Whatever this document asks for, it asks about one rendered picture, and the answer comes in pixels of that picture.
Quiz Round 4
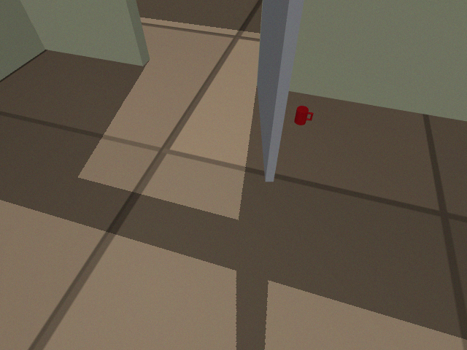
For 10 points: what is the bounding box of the mug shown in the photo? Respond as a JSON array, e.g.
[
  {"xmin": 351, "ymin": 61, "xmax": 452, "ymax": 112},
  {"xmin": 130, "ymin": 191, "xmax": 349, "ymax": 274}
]
[{"xmin": 294, "ymin": 106, "xmax": 313, "ymax": 125}]

